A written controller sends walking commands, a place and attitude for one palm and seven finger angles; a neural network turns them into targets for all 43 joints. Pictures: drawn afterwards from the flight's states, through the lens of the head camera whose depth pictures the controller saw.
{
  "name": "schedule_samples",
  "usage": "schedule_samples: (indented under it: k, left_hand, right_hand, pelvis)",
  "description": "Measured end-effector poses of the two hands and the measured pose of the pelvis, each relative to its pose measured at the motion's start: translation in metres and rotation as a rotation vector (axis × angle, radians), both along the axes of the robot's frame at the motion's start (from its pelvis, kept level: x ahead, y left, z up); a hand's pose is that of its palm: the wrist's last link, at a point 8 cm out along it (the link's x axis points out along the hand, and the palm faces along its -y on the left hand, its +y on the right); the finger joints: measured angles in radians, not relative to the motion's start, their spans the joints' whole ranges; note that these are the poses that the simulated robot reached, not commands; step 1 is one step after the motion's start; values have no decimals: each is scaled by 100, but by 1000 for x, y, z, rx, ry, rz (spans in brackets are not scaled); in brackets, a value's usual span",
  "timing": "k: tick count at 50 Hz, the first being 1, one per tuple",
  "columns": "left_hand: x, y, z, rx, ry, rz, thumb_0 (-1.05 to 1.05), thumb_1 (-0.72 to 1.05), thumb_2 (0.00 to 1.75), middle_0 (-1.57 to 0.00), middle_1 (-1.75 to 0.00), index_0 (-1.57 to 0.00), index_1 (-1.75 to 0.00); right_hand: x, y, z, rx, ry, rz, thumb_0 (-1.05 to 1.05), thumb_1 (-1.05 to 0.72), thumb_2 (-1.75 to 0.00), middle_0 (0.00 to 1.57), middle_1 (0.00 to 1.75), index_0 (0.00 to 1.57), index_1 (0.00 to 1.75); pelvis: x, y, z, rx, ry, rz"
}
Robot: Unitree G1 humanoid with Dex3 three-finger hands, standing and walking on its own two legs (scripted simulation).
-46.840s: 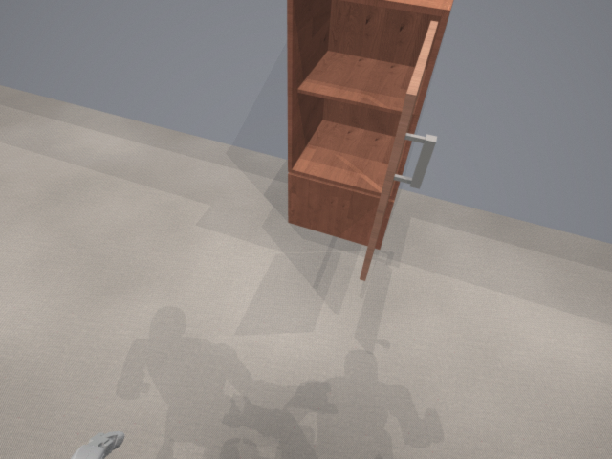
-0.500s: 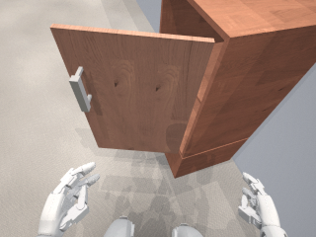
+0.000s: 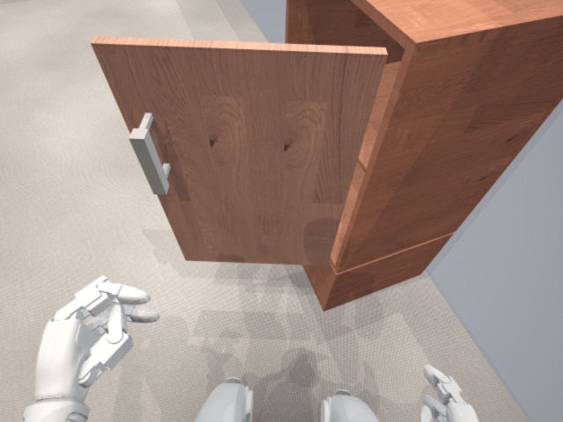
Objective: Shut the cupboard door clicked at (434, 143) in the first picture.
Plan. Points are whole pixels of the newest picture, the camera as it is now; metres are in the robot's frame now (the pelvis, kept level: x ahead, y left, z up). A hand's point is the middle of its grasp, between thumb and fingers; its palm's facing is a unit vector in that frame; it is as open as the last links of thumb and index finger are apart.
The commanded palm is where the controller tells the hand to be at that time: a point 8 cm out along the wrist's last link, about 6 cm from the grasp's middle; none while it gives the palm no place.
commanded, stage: raise the hand and make a fist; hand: left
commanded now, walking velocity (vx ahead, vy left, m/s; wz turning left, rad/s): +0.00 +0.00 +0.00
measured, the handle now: (154, 155) +0.50 +0.24 +0.07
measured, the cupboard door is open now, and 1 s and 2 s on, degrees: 67 67 67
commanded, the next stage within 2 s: bring the fist close to the handle in 1.02 s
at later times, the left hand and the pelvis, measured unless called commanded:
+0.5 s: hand (135, 327) +0.23 +0.20 +0.05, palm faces -0.02 -1.00 -0.02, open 3.1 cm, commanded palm +0.21 +0.26 +0.07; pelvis +0.01 +0.02 +0.01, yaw +1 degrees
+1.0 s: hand (123, 305) +0.24 +0.20 +0.08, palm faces +0.08 -1.00 -0.05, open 3.1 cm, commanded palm +0.21 +0.25 +0.07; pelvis +0.01 +0.01 +0.01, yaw +1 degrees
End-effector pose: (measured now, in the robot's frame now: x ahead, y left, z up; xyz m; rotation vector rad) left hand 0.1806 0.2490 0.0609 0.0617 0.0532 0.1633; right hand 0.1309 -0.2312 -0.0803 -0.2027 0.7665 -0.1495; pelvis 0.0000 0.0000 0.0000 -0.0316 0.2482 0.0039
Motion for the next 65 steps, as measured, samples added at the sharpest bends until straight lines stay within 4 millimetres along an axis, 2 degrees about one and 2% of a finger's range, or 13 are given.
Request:
schedule_samples:
  k: [4, 8, 10, 18, 22, 25, 27, 34, 42, 50, 56, 59, 65]
  left_hand:
    - [4, -2, 1, 8, -85, -79, 1, 91, 90, -91, -109, -92, -108]
    - [12, -16, -20, -49, 9, -208, 1, 91, 90, -99, -117, -99, -117]
    - [15, -15, -23, -57, 49, -219, 1, 91, 90, -103, -121, -103, -121]
    - [18, 17, 19, -12, -96, -46, 1, 90, 90, -117, -137, -118, -136]
    - [22, 9, 6, -32, -32, -117, 1, 91, 90, -123, -143, -124, -143]
    - [25, 2, -8, -50, 51, -178, 1, 91, 90, -126, -146, -126, -146]
    - [27, 3, -8, -49, 62, -180, 1, 90, 90, -127, -147, -128, -147]
    - [36, 23, 28, 1, -101, -79, 1, 90, 90, -129, -149, -129, -149]
    - [37, -1, -5, -67, 72, -185, 1, 91, 90, -129, -150, -130, -150]
    - [34, 6, 25, -5, -111, -90, 1, 90, 90, -129, -150, -130, -150]
    - [29, -10, 3, -45, 23, -160, 1, 91, 90, -129, -150, -130, -150]
    - [26, -14, 2, -42, 38, -171, 1, 90, 90, -129, -150, -130, -150]
    - [45, 7, 20, 12, -130, -84, 1, 90, 90, -130, -150, -130, -150]
  right_hand:
    - [8, -7, -2, -50, -8, 39, 2, -90, -90, 21, 30, 20, 30]
    - [24, -5, 6, -67, -55, 29, 2, -90, -90, 21, 30, 20, 30]
    - [33, -1, 13, -66, -83, 23, 2, -90, -90, 21, 30, 20, 30]
    - [67, 30, 33, -20, -153, 100, 2, -90, -90, 20, 30, 20, 30]
    - [74, 39, 33, -3, -153, 133, 2, -90, -90, 21, 30, 20, 30]
    - [73, 40, 34, -4, -141, 131, 2, -90, -90, 21, 30, 20, 30]
    - [70, 39, 34, -10, -130, 123, 2, -90, -90, 21, 30, 20, 30]
    - [56, 28, 29, -17, -78, 108, 2, -90, -90, 21, 30, 20, 30]
    - [44, 11, 28, -29, -57, 59, 2, -90, -90, 21, 30, 20, 30]
    - [44, 3, 25, -32, -66, 69, 2, -90, -90, 21, 30, 20, 30]
    - [47, 3, 23, -6, -79, 67, 2, -90, -90, 21, 30, 20, 30]
    - [48, 3, 25, -8, -89, 63, 2, -90, -90, 21, 30, 20, 30]
    - [49, 1, 17, -19, -78, 86, 2, -90, -90, 21, 30, 20, 30]
  pelvis:
    - [-2, 7, -6, -13, 10, 15]
    - [-2, 12, -7, -15, 18, 8]
    - [0, 14, -4, -14, 16, 3]
    - [11, 19, 6, -25, -3, 15]
    - [13, 21, 7, -28, -6, 22]
    - [13, 20, 8, -27, -7, 19]
    - [14, 20, 9, -26, -9, 17]
    - [18, 17, 12, -26, -13, 19]
    - [17, 13, 13, -15, -12, 11]
    - [14, 6, 11, -11, -16, 12]
    - [12, 3, 11, -6, -17, 13]
    - [12, 1, 11, -2, -20, 9]
    - [8, -4, 6, -6, -13, 16]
